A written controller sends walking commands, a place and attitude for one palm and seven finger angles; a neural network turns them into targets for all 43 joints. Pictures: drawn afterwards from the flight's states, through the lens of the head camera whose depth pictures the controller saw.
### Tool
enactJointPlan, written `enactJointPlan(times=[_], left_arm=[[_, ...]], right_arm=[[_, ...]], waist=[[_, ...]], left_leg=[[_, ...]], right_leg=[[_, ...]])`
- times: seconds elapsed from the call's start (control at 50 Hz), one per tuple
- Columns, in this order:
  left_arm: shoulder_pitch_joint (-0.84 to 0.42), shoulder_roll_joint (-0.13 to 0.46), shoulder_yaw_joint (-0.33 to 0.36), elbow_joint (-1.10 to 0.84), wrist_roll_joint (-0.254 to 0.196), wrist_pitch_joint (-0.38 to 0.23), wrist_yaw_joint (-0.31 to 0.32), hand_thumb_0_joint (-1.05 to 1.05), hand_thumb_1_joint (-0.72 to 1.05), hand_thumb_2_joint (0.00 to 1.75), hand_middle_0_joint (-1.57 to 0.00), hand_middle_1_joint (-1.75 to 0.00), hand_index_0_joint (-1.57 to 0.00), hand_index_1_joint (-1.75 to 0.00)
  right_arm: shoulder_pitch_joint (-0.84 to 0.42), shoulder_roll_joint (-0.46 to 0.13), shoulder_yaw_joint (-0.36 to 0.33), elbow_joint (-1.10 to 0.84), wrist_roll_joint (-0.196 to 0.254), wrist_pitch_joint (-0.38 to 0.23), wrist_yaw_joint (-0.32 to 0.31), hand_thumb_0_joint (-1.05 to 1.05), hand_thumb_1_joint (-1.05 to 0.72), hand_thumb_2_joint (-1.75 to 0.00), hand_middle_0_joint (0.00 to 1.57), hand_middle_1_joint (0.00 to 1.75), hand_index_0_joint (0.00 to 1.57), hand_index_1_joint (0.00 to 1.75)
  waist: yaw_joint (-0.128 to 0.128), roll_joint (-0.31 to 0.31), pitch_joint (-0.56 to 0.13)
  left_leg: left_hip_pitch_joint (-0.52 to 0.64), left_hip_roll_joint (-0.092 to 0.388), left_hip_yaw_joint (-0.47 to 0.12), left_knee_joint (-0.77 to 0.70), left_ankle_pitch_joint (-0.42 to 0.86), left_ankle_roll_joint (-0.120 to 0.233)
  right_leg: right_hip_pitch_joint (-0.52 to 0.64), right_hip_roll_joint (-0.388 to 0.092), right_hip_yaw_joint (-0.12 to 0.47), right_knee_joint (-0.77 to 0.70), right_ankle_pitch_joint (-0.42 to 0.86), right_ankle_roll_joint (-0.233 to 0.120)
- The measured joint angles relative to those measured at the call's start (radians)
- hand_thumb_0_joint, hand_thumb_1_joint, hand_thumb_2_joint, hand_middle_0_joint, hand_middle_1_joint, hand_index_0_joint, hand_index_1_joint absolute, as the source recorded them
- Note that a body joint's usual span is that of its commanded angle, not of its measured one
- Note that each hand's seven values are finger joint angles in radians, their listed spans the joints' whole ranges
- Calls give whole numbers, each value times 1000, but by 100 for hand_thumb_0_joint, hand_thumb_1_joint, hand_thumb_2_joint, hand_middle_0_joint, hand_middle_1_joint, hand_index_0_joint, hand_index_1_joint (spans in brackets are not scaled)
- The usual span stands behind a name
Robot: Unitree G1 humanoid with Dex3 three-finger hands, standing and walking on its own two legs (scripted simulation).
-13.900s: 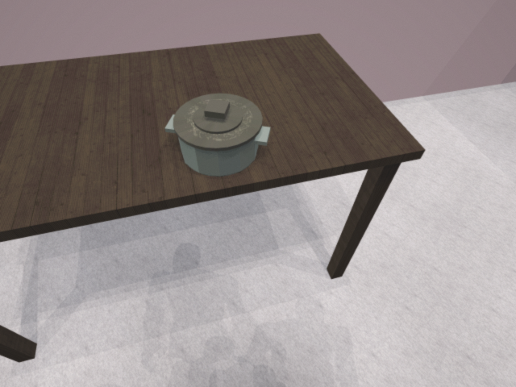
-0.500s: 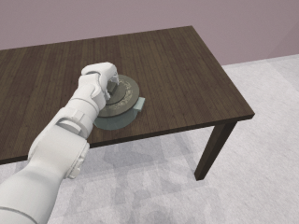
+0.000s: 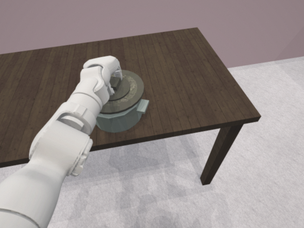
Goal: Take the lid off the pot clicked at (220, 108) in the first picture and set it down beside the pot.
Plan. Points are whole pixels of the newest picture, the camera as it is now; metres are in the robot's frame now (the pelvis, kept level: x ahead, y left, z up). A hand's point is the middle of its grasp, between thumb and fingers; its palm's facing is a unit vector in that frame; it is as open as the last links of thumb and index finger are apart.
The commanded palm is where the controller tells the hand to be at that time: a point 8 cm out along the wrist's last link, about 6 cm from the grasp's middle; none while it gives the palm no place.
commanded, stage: lift the lid straight up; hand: left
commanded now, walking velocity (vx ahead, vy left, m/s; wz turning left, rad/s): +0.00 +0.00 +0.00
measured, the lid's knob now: (111, 83) +0.51 +0.10 +0.11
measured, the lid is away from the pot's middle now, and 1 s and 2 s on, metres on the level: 0.01 0.02 0.07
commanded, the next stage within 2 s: move the lid sideways beside the pot in 1.38 s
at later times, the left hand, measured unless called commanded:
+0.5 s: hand (103, 74) +0.48 +0.10 +0.17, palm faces -0.32 -0.11 -0.94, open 7.9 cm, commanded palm +0.48 +0.11 +0.25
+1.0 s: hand (102, 58) +0.49 +0.10 +0.21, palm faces -0.29 -0.11 -0.95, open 7.9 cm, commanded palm +0.49 +0.11 +0.29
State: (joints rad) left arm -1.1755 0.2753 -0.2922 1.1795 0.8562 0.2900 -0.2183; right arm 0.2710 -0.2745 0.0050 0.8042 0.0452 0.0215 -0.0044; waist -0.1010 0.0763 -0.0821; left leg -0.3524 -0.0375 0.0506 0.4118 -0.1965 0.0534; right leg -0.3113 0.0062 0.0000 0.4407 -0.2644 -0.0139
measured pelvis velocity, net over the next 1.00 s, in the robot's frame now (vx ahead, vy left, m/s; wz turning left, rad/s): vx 0.00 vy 0.01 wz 0.00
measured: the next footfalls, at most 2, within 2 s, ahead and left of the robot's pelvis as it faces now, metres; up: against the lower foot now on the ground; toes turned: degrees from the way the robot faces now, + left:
none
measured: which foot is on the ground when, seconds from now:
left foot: down 0.00-1.00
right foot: down 0.00-1.00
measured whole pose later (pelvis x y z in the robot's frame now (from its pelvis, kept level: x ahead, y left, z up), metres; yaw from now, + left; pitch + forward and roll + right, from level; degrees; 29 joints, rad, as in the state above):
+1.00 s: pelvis +0.00 +0.01 +0.00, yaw +0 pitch +8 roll +0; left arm -1.38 0.31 -0.27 1.21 0.88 0.32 -0.36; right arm 0.32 -0.29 0.01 0.82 0.03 -0.03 0.01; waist -0.10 0.08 -0.09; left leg -0.33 -0.05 0.05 0.36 -0.17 0.06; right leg -0.30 -0.01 0.00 0.41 -0.25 0.00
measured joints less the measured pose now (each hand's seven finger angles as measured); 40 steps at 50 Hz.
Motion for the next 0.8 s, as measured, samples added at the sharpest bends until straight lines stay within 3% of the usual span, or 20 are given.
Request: enactJointPlan(times=[0.1,0.28,0.52,0.8], left_arm=[[-25,16,0,11,0,10,-29,-3,32,76,-84,-107,-52,-91],[-21,26,-4,-47,1,-7,-57,-3,32,76,-85,-107,-52,-91],[-71,31,7,-16,2,24,-92,-3,32,77,-85,-108,-51,-91],[-161,37,-26,23,11,25,-135,-3,32,77,-86,-108,-51,-91]], right_arm=[[2,-4,1,-5,0,-1,-7,1,-90,-90,20,30,20,30],[27,-17,-11,-1,-3,-9,-1,1,-90,-90,20,30,20,30],[-4,-9,3,-3,-4,-8,-1,1,-90,-90,20,30,20,30],[14,-13,4,3,-4,-30,-1,1,-90,-90,20,30,20,30]], waist=[[-8,-3,4],[5,0,0],[6,-2,1],[1,-6,4]], left_leg=[[2,1,-2,-6,5,-1],[19,0,-1,-17,6,-2],[29,-2,-3,-20,11,0],[18,-12,-14,-31,23,5]], right_leg=[[2,1,-1,-6,4,-2],[18,1,0,-14,5,-2],[27,-1,-1,-16,8,0],[21,-10,-12,-27,15,5]])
